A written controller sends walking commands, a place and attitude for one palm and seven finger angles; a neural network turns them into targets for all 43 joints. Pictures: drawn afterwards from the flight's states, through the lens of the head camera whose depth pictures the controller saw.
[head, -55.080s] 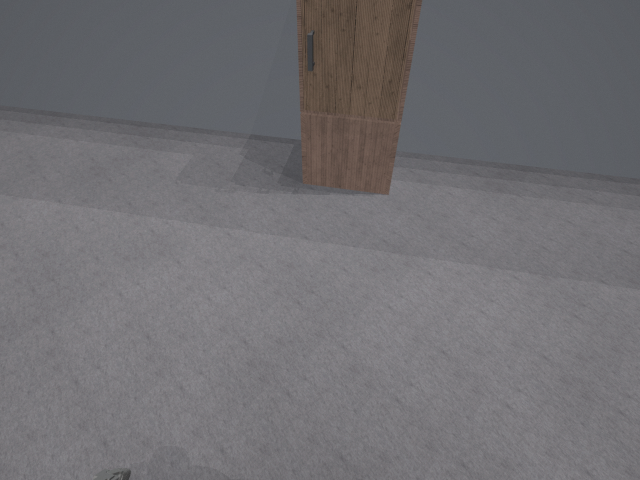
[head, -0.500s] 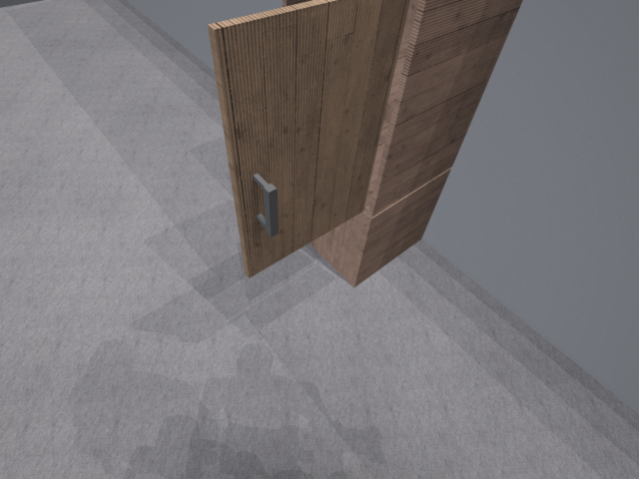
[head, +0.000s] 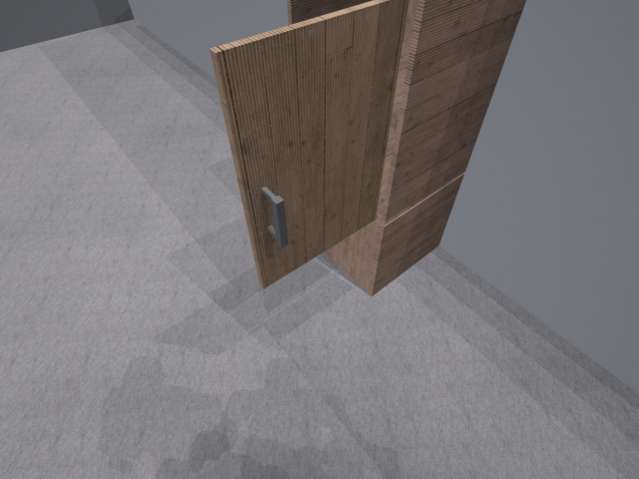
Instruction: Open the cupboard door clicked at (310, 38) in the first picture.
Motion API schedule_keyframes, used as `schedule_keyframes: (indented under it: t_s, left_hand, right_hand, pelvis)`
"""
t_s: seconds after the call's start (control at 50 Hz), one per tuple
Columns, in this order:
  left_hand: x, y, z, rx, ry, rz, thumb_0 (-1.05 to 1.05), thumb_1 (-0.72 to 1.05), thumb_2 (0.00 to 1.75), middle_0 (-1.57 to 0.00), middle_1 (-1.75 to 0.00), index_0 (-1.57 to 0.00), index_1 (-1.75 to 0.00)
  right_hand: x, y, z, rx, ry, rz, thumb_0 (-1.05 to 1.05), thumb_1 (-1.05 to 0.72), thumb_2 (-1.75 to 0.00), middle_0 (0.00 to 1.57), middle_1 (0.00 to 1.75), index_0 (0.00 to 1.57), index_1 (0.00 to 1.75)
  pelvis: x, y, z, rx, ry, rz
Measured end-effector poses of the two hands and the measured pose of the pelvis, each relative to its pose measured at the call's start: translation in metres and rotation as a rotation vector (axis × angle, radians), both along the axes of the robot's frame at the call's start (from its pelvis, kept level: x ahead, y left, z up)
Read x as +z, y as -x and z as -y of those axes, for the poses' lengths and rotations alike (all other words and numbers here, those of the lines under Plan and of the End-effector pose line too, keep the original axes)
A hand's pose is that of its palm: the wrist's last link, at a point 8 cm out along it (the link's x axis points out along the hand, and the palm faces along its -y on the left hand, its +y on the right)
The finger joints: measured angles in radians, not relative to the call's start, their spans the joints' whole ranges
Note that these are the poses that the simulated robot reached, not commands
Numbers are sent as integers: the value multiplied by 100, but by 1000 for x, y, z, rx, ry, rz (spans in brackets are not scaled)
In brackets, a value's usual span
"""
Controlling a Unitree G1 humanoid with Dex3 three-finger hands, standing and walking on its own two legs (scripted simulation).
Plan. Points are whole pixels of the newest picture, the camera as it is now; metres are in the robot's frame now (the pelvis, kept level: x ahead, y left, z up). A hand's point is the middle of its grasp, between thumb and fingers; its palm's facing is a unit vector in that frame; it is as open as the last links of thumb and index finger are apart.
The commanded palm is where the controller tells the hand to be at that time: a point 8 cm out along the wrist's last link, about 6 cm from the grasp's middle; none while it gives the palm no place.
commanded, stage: let the arm hang, fingers relaxed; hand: left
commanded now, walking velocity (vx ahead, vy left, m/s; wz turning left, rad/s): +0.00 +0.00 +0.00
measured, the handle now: (274, 217) +0.61 +0.13 -0.10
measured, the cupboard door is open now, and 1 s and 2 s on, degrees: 89 89 89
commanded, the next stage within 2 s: look to check the result in 0.26 s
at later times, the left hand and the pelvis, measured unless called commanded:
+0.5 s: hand out of the picture +0.10 +0.23 -0.15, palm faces -0.03 -0.94 -0.33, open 7.4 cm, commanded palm none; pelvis +0.03 -0.01 +0.00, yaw -1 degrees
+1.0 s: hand out of the picture +0.12 +0.21 -0.15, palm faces -0.02 -0.94 -0.33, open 7.4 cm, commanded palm none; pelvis +0.05 -0.02 +0.00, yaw -1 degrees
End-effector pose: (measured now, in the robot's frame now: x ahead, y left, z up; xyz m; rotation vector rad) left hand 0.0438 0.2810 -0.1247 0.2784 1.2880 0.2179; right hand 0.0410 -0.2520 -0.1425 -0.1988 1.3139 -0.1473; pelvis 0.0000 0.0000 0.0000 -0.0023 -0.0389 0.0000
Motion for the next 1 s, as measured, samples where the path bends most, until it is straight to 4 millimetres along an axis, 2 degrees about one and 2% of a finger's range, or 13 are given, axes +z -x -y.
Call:
schedule_keyframes:
  t_s: [0.12,0.24,0.42,0.66,1.0]
  left_hand:
    - [6,-41,6,-41,7,87,0,91,90,-20,-30,-20,-29]
    - [8,-61,11,-61,13,110,0,91,90,-20,-30,-20,-30]
    - [7,-60,10,-53,1,60,0,91,90,-20,-30,-20,-30]
    - [8,-51,9,-29,-18,2,1,91,90,-20,-30,-20,-30]
    - [8,-73,23,-35,-10,41,1,91,90,-20,-30,-20,-30]
  right_hand:
    - [7,-21,15,9,30,48,1,-90,-89,20,30,21,30]
    - [14,-34,30,14,62,60,1,-90,-89,20,30,21,30]
    - [18,-44,44,18,86,44,1,-90,-89,20,30,21,30]
    - [15,-58,47,28,76,30,1,-90,-89,20,30,21,30]
    - [15,-73,51,23,71,51,1,-90,-89,20,30,21,30]
  pelvis:
    - [1,-6,2,-2,-2,-2]
    - [3,-13,5,-3,-4,-5]
    - [4,-24,10,-7,-5,-10]
    - [5,-36,17,-10,-8,-15]
    - [5,-48,24,-12,-11,-15]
